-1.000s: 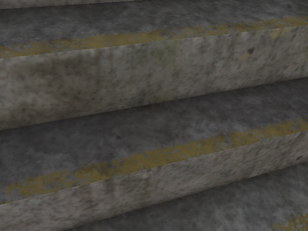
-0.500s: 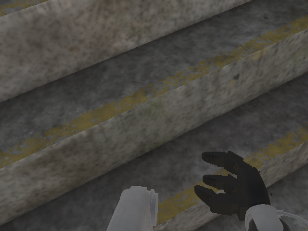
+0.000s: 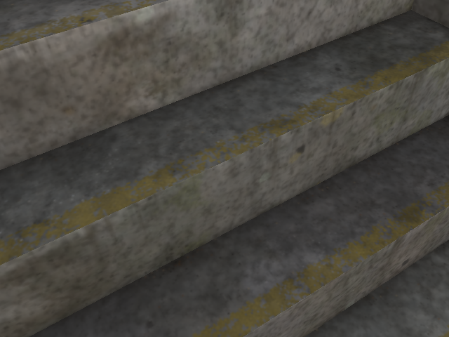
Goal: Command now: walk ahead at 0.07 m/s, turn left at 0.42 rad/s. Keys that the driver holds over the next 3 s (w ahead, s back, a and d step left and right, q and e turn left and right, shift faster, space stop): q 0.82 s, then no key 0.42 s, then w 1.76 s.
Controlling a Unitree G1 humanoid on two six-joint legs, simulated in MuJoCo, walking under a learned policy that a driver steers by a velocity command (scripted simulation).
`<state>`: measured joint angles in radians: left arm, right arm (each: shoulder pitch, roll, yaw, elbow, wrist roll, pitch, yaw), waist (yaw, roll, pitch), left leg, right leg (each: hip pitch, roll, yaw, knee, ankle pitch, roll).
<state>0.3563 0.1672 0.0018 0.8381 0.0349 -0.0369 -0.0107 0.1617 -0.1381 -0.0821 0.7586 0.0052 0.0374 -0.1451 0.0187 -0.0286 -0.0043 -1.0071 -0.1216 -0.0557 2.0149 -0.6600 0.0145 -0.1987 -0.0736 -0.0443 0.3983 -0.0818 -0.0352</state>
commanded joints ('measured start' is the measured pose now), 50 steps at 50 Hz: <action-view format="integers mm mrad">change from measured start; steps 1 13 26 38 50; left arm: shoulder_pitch -13 -12 -158 -235 -264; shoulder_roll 150 190 56 131 108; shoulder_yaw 9 71 29 42 45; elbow -53 -109 -309 -343 -330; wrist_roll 40 -3 12 11 29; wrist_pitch -50 -19 44 8 -25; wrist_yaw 37 116 19 115 69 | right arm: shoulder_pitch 20 -47 -11 43 150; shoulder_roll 75 -102 -185 -138 -145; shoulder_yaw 21 24 -10 -26 -19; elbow -120 -93 -143 -218 -124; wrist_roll -44 -23 -39 -61 -55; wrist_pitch -14 61 -33 -9 19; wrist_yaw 2 121 32 99 121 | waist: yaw -129 20 -11 -102 -51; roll -24 -330 106 -53 -104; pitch -170 62 13 -29 -48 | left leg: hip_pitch -185 566 797 350 451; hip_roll -3 100 233 94 72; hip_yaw -3 92 -327 -40 -32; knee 687 -1315 -1492 -331 -598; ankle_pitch -17 28 700 388 678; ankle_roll -45 10 250 -79 26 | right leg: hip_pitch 184 -43 -601 -242 -361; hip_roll -302 -174 69 -166 -240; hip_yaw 157 75 47 234 309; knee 15 -153 799 -55 399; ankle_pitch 836 -505 -176 -358 -656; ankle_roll -177 -127 66 -204 -245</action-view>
